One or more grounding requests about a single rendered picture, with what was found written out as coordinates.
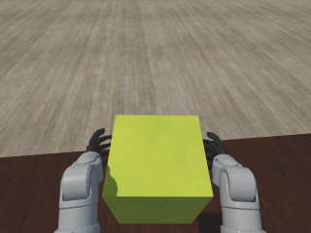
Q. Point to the right robot forearm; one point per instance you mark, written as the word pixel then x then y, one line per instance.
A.
pixel 238 196

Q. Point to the carton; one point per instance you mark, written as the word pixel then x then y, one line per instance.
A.
pixel 157 171

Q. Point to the left robot hand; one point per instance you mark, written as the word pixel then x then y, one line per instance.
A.
pixel 95 141

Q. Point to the left robot forearm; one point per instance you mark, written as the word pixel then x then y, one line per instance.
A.
pixel 78 197

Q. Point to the right robot hand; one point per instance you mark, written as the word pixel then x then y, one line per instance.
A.
pixel 217 147

